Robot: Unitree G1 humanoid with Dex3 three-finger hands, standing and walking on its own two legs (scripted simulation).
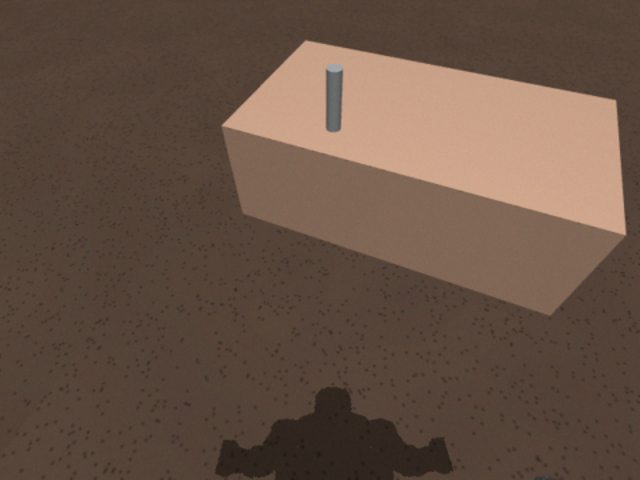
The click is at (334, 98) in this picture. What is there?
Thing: slim round
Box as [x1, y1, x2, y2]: [326, 64, 342, 131]
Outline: 330,64 326,67 326,128 329,131 337,131 340,128 342,67 338,64
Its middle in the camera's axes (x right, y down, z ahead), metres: +0.04 -0.44 +1.25
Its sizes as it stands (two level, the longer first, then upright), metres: 0.050 0.050 0.213
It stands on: a support 0.45 m high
